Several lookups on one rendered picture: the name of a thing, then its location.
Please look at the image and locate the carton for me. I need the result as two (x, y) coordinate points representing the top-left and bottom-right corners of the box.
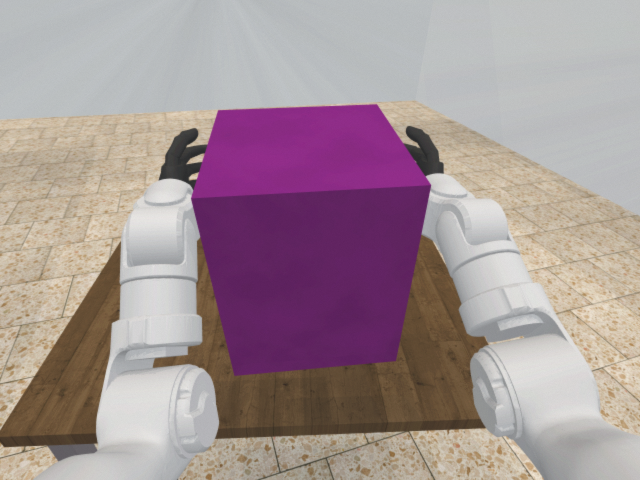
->
(191, 104), (431, 376)

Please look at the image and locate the table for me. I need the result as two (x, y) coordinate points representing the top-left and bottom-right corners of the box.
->
(0, 235), (489, 461)

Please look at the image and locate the left robot forearm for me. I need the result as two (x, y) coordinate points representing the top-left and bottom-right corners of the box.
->
(96, 179), (202, 446)

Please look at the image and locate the right robot forearm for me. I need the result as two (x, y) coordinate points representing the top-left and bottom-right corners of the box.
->
(421, 173), (600, 412)

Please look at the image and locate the right robot hand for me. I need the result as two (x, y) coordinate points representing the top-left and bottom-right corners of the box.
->
(403, 126), (444, 176)

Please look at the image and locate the robot left upper arm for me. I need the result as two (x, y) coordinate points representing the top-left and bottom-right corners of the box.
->
(33, 364), (219, 480)

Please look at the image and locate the left robot hand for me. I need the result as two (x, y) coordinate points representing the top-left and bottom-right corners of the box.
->
(159, 128), (208, 190)

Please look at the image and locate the robot right upper arm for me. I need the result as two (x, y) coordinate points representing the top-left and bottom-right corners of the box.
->
(470, 333), (640, 480)

